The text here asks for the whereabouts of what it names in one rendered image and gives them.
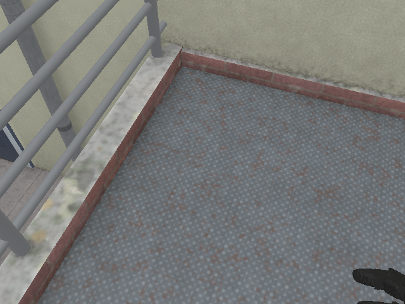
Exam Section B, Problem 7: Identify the robot right hand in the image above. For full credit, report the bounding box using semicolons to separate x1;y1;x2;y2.
352;268;405;304

